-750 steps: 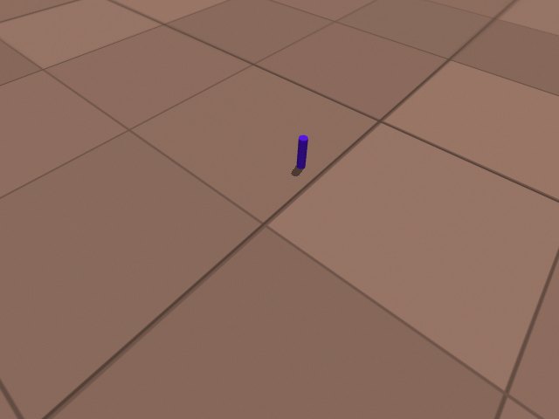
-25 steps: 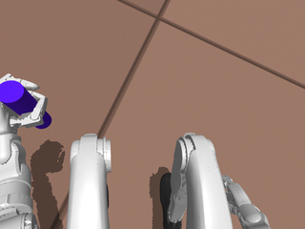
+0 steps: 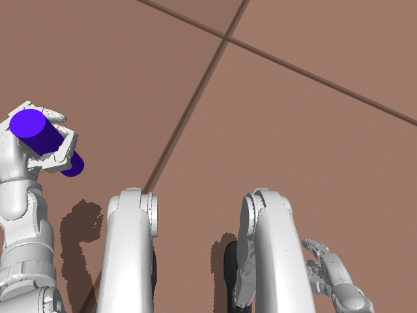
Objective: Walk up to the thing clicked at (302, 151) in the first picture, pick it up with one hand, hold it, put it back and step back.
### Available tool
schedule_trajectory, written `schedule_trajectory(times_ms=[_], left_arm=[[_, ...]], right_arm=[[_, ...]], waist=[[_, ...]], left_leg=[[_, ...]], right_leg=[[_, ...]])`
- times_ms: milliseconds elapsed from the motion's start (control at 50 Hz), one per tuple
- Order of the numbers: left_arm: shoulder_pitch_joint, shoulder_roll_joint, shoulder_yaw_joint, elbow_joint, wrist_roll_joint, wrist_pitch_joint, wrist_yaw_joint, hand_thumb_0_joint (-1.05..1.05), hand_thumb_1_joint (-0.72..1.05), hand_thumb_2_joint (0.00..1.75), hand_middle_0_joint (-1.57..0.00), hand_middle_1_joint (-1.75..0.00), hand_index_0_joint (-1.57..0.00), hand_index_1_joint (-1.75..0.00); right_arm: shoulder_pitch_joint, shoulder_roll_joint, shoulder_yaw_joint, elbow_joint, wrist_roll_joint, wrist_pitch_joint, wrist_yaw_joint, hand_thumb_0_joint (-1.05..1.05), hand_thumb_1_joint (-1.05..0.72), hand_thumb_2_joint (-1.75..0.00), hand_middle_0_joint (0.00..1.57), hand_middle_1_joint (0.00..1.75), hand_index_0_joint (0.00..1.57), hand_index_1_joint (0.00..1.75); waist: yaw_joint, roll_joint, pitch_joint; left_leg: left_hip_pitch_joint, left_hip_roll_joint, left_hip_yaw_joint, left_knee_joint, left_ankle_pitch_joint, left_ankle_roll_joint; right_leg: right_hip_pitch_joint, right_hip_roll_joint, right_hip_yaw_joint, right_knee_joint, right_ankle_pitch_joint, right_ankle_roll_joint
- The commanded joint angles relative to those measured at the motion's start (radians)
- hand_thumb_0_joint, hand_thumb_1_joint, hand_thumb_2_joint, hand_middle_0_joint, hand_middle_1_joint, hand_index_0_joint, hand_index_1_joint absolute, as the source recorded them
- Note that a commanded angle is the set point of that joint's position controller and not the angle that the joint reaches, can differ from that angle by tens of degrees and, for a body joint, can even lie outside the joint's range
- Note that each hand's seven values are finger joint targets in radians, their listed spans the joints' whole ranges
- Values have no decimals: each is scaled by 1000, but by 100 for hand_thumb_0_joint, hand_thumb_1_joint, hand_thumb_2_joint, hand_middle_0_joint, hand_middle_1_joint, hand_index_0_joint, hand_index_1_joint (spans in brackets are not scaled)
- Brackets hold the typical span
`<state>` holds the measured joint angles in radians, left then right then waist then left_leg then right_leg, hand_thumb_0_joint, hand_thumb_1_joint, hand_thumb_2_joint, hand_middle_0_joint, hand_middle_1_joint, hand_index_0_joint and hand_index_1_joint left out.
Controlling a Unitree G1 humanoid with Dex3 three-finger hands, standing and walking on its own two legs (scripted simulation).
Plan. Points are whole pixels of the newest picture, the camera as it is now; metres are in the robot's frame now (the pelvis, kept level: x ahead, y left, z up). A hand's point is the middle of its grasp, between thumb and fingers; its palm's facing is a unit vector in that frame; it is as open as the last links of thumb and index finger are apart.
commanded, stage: settle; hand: left
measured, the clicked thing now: (54, 148) +0.39 +0.28 -0.05
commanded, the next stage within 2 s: lift in 0.30 s
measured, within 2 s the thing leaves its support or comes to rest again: neither
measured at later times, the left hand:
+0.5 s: hand (54, 132) +0.40 +0.26 +0.00, palm faces +0.26 -0.96 -0.02, open 6.3 cm
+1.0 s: hand (29, 112) +0.38 +0.25 +0.10, palm faces +0.23 -0.97 -0.03, open 6.3 cm
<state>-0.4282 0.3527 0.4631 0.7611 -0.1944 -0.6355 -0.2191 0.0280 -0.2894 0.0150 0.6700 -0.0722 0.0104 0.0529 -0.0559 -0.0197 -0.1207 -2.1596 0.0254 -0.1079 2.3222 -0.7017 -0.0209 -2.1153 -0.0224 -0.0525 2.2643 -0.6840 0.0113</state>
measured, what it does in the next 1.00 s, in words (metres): rises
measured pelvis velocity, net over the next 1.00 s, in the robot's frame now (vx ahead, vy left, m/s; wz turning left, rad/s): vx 0.01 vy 0.00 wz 0.03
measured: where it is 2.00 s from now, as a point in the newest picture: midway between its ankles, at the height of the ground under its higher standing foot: (191, 299)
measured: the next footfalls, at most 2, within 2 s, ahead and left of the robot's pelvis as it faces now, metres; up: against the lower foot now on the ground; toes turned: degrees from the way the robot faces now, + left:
none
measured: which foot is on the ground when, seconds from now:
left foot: down 0.00-1.00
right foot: down 0.00-1.00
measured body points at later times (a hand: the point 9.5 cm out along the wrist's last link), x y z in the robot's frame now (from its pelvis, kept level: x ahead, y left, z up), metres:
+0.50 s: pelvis +0.00 +0.00 +0.02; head +0.18 +0.04 +0.42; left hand +0.38 +0.32 +0.00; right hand +0.16 -0.26 -0.11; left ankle +0.08 +0.13 -0.33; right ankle +0.10 -0.13 -0.33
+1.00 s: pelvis +0.01 +0.00 +0.09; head +0.18 +0.03 +0.50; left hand +0.37 +0.30 +0.10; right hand +0.19 -0.25 -0.04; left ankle +0.08 +0.13 -0.33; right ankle +0.10 -0.13 -0.33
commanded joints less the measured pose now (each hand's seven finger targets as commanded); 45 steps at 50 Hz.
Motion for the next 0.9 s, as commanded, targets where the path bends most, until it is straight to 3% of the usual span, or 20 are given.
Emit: schedule_trajectory(times_ms=[0, 120, 140, 180, 200, 220, 240, 300, 380, 400, 480, 520, 540, 640, 740, 780, 800, 820, 860, 880], left_arm=[[-234, 210, 47, -211, -26, -84, 12, 0, 58, 134, -137, -142, -137, -143], [-275, 222, 37, -216, -10, -86, 7, 0, 58, 133, -135, -140, -135, -141], [-274, 235, 45, -220, -9, -87, 5, 0, 58, 133, -133, -139, -133, -139], [-301, 223, 37, -223, -14, -86, 4, 0, 59, 134, -133, -139, -133, -140], [-236, 189, 30, -136, -18, -78, 2, 0, 58, 134, -134, -140, -134, -141], [-292, 201, 33, -184, -16, -85, 5, 0, 58, 133, -133, -139, -133, -140], [-284, 226, 54, -181, -14, -87, 10, 0, 57, 133, -133, -139, -133, -140], [-294, 243, 55, -195, -6, -90, 7, 0, 57, 132, -131, -138, -132, -138], [-308, 236, 53, -194, -5, -88, 10, 0, 57, 132, -130, -137, -131, -138], [-256, 208, 43, -123, -7, -80, 8, 0, 54, 124, -132, -141, -135, -139], [-298, 265, 51, -223, 5, -85, 3, 0, 50, 125, -128, -137, -130, -136], [-264, 223, 25, -226, -3, -74, -9, 0, 50, 124, -127, -136, -129, -135], [-263, 246, 40, -257, -7, -70, -10, 0, 49, 123, -126, -135, -128, -133], [-238, 224, 37, -321, -33, -34, -2, 0, 50, 126, -128, -138, -131, -137], [-175, 174, -12, -354, -35, 6, 3, 0, 51, 127, -128, -139, -131, -137], [-191, 218, 7, -432, -35, 18, 11, 0, 49, 127, -130, -140, -133, -138], [-170, 179, -29, -438, -40, 27, 10, 0, 49, 127, -130, -140, -133, -138], [-180, 186, -13, -478, -47, 34, 16, 0, 49, 126, -129, -139, -133, -137], [-75, 135, -34, -418, -54, 64, 23, 0, 51, 128, -130, -141, -133, -139], [-101, 151, -30, -466, -55, 70, 29, 0, 53, 129, -129, -141, -133, -138]], right_arm=[[79, -196, -71, -74, 10, -31, -12, 0, -89, -90, 20, 30, 20, 30], [101, -197, -74, -64, 8, -33, -12, 0, -89, -90, 20, 30, 20, 30], [100, -200, -76, -60, 9, -31, -14, 0, -89, -90, 20, 30, 20, 30], [108, -194, -73, -58, 7, -33, -14, 0, -88, -90, 20, 30, 20, 30], [98, -194, -72, -62, 9, -35, -14, 0, -89, -90, 20, 30, 20, 30], [98, -190, -70, -61, 7, -38, -13, 0, -89, -90, 20, 30, 20, 30], [109, -189, -73, -61, 7, -39, -12, 0, -89, -90, 20, 30, 20, 30], [113, -191, -71, -58, 7, -35, -12, 0, -89, -90, 20, 30, 20, 30], [121, -188, -72, -57, 8, -33, -14, 0, -89, -90, 20, 30, 20, 30], [112, -192, -72, -64, 12, -33, -15, 0, -91, -90, 20, 30, 20, 30], [120, -192, -78, -65, 13, -32, -18, 0, -90, -90, 20, 30, 20, 30], [121, -191, -78, -69, 17, -34, -19, 0, -90, -90, 20, 30, 20, 30], [123, -194, -82, -72, 20, -35, -22, 0, -90, -90, 20, 30, 20, 30], [136, -192, -84, -89, 37, -38, -31, 0, -89, -90, 20, 30, 20, 30], [129, -183, -89, -104, 51, -43, -40, 0, -89, -89, 20, 30, 20, 30], [134, -179, -95, -107, 56, -45, -44, 0, -90, -90, 20, 30, 20, 30], [125, -170, -90, -115, 59, -46, -45, 0, -89, -89, 20, 30, 20, 30], [134, -170, -93, -121, 63, -47, -46, 0, -89, -89, 20, 30, 20, 30], [119, -167, -95, -136, 72, -52, -49, 0, -89, -89, 20, 30, 20, 30], [119, -164, -94, -142, 74, -53, -52, 0, -89, -89, 20, 30, 20, 30]], waist=[[9, 127, -593], [2, 154, -626], [13, 162, -624], [1, 151, -621], [-1, 123, -588], [-4, 137, -591], [3, 117, -604], [10, 130, -626], [6, 135, -631], [7, 118, -600], [20, 154, -628], [14, 156, -643], [19, 148, -664], [22, 151, -692], [13, 136, -645], [27, 122, -674], [19, 132, -652], [22, 125, -667], [20, 86, -616], [18, 75, -624]], left_leg=[[411, -17, 58, -315, 86, 37], [460, -14, 53, -330, 114, 32], [471, -16, 59, -330, 124, 33], [453, -17, 64, -328, 112, 36], [440, -18, 64, -333, 104, 38], [428, -18, 65, -330, 90, 40], [418, -19, 69, -331, 80, 42], [437, -19, 71, -339, 99, 41], [446, -19, 74, -345, 112, 39], [439, -20, 71, -353, 98, 40], [474, -19, 73, -376, 75, 39], [494, -20, 70, -390, 88, 37], [501, -20, 73, -387, 93, 40], [552, -20, 62, -432, 117, 35], [568, -18, 62, -471, 109, 39], [582, -18, 67, -481, 119, 43], [583, -19, 64, -499, 109, 41], [593, -20, 63, -510, 106, 42], [582, -19, 60, -536, 67, 46], [577, -17, 62, -543, 63, 48]], right_leg=[[310, 35, -41, -261, 107, -51], [318, 30, -40, -259, 132, -54], [314, 30, -35, -263, 137, -54], [336, 31, -35, -274, 128, -51], [330, 29, -35, -282, 122, -49], [328, 30, -36, -281, 113, -49], [359, 31, -32, -293, 100, -46], [372, 29, -31, -290, 115, -48], [372, 31, -27, -297, 126, -49], [357, 30, -30, -300, 113, -50], [359, 31, -27, -317, 89, -53], [377, 30, -28, -322, 103, -53], [395, 29, -24, -331, 108, -51], [426, 26, -23, -360, 130, -53], [455, 23, -13, -415, 130, -50], [492, 23, 2, -448, 132, -49], [488, 23, 0, -455, 120, -50], [505, 23, 2, -471, 119, -49], [516, 24, 3, -509, 84, -45], [550, 23, 11, -529, 79, -41]])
